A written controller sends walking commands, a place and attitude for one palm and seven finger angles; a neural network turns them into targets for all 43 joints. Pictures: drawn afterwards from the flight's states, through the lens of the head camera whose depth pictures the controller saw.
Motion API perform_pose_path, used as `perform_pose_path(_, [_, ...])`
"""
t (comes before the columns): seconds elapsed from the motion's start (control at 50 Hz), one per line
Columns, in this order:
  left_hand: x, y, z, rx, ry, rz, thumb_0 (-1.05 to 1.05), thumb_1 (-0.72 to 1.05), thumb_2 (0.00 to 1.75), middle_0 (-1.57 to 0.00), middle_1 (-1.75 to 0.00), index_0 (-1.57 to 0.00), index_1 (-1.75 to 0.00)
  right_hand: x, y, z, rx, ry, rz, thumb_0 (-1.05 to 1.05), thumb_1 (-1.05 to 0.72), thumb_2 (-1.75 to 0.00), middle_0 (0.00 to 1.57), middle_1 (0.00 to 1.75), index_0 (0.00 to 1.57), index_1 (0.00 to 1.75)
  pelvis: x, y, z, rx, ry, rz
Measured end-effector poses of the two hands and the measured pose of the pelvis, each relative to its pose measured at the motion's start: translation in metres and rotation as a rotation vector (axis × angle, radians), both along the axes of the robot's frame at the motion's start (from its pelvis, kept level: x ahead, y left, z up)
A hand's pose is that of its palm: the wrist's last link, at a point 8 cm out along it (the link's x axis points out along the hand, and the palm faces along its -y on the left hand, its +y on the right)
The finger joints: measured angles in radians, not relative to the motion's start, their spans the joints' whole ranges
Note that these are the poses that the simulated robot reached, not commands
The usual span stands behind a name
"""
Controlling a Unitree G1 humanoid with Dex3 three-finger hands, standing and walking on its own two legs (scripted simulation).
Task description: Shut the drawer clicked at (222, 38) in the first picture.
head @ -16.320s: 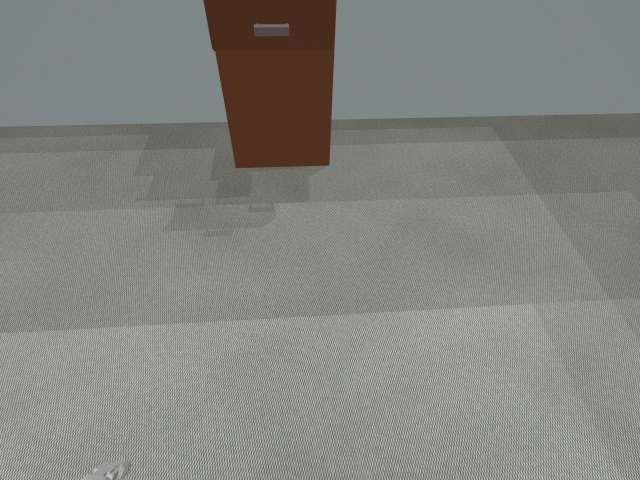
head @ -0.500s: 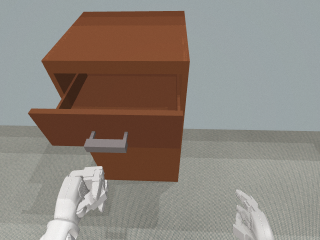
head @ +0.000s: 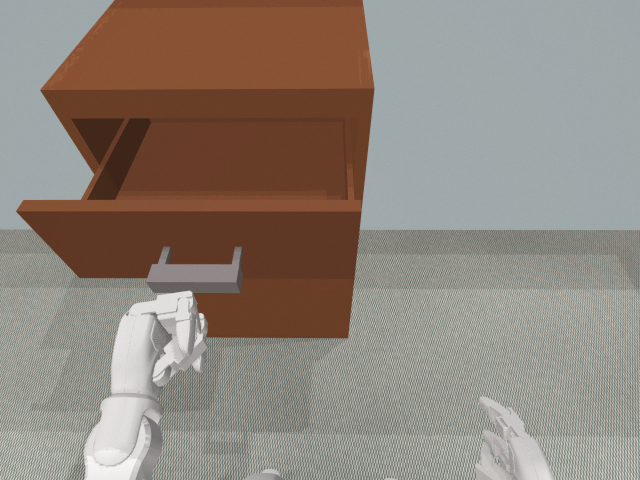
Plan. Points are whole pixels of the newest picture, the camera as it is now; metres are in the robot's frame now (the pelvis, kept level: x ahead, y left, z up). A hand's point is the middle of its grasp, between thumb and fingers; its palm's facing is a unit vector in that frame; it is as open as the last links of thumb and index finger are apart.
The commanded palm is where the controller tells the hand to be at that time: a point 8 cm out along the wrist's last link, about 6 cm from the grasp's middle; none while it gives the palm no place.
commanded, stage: bring the fist close to the handle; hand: left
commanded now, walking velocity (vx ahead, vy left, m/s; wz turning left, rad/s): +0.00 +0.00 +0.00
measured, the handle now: (199, 265) +0.39 +0.19 +0.03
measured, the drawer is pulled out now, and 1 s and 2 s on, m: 0.19 0.19 0.07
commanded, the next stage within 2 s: push the drawer shut in 0.72 s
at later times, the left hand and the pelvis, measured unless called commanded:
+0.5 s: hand (232, 337) +0.29 +0.13 +0.02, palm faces -0.04 -1.00 -0.03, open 3.3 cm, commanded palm +0.27 +0.19 +0.03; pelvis -0.01 +0.01 -0.02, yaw -1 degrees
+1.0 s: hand (225, 317) +0.31 +0.14 +0.03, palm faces +0.03 -1.00 -0.05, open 3.2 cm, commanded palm +0.29 +0.19 +0.03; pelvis -0.02 +0.00 -0.02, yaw +0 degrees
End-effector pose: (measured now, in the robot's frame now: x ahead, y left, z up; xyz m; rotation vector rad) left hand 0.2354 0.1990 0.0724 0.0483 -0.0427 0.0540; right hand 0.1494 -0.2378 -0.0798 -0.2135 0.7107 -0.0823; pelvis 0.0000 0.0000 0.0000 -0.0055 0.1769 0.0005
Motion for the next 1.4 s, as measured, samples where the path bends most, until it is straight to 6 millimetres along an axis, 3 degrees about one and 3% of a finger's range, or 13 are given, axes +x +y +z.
perform_pose_path(0.16, [0.011, -0.014, -0.04, -0.019, 0.13, -0.083, 0.01, 0.9, 0.9, -1.4, -1.6, -1.4, -1.6, -0.001, 0.004, -0.01, 0.006, 0.03, -0.019, 0.02, -0.9, -0.9, 0.2, 0.3, 0.21, 0.3, -0.004, 0.003, -0.008, 0.003, 0.032, -0.01])
perform_pose_path(0.32, [0.031, 0.004, -0.036, -0.004, -0.004, 0.001, 0.01, 0.89, 0.9, -1.4, -1.6, -1.4, -1.59, -0.005, 0.006, -0.025, -0.004, 0.071, -0.007, 0.01, -0.9, -0.9, 0.2, 0.3, 0.21, 0.3, -0.009, 0.004, -0.019, -0.005, 0.068, -0.004])
perform_pose_path(0.46, [0.034, -0.015, -0.052, -0.018, 0.089, -0.099, 0.01, 0.9, 0.9, -1.4, -1.6, -1.4, -1.6, -0.015, 0.007, -0.033, 0.015, 0.107, -0.038, 0.01, -0.9, -0.9, 0.2, 0.3, 0.21, 0.3, -0.012, 0.008, -0.022, -0.005, 0.077, -0.012])
perform_pose_path(0.64, [0.033, -0.014, -0.039, -0.01, 0.01, -0.016, 0.01, 0.89, 0.9, -1.4, -1.6, -1.4, -1.59, -0.023, 0.006, -0.031, 0.012, 0.119, -0.042, 0.01, -0.9, -0.9, 0.2, 0.3, 0.21, 0.3, -0.013, 0.006, -0.021, -0.001, 0.07, -0.015])
perform_pose_path(0.86, [0.033, -0.015, -0.049, -0.003, 0.074, -0.042, 0.01, 0.89, 0.9, -1.4, -1.6, -1.4, -1.59, -0.021, 0.0, -0.028, 0.002, 0.121, -0.054, 0.01, -0.9, -0.9, 0.2, 0.3, 0.21, 0.3, -0.014, 0.004, -0.019, -0.002, 0.065, -0.014])
perform_pose_path(1.12, [0.06, -0.006, -0.046, 0.007, 0.038, -0.045, -0.06, 0.85, 0.94, -1.4, -1.6, -1.4, -1.6, -0.025, -0.002, -0.038, -0.011, 0.173, -0.048, 0.01, -0.9, -0.9, 0.2, 0.3, 0.21, 0.3, -0.016, 0.002, -0.022, -0.007, 0.081, -0.001])
perform_pose_path(1.4, [0.087, -0.005, -0.046, 0.004, 0.029, -0.039, -0.06, 0.84, 0.97, -1.4, -1.6, -1.4, -1.6, -0.054, -0.003, -0.045, -0.021, 0.231, -0.075, 0.01, -0.9, -0.9, 0.2, 0.3, 0.21, 0.3, -0.026, 0.005, -0.024, -0.013, 0.086, 0.001])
